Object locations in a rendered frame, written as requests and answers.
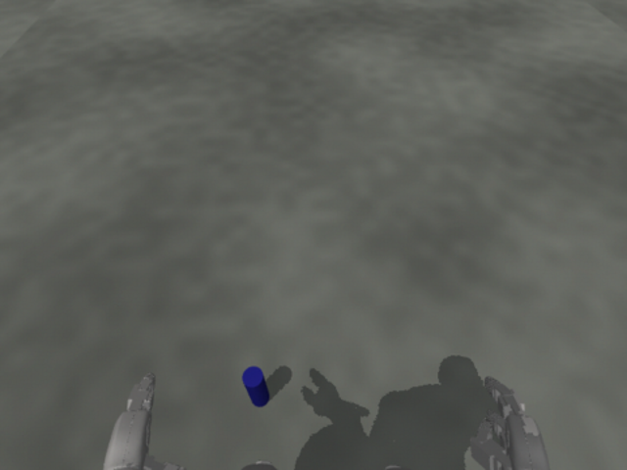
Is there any can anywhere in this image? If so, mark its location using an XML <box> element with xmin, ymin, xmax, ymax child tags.
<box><xmin>242</xmin><ymin>366</ymin><xmax>269</xmax><ymax>407</ymax></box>

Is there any left robot hand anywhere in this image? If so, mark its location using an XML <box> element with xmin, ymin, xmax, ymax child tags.
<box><xmin>103</xmin><ymin>372</ymin><xmax>186</xmax><ymax>470</ymax></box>

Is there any right robot hand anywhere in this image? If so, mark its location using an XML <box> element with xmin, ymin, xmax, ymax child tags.
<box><xmin>470</xmin><ymin>376</ymin><xmax>550</xmax><ymax>470</ymax></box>

